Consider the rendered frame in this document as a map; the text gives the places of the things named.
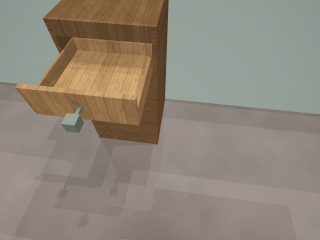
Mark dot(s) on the cabinet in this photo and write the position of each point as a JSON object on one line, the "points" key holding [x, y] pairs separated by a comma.
{"points": [[138, 21]]}

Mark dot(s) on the drawer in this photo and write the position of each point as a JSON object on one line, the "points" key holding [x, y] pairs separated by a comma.
{"points": [[109, 79]]}

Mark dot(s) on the handle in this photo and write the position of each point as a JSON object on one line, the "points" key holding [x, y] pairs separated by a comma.
{"points": [[73, 122]]}

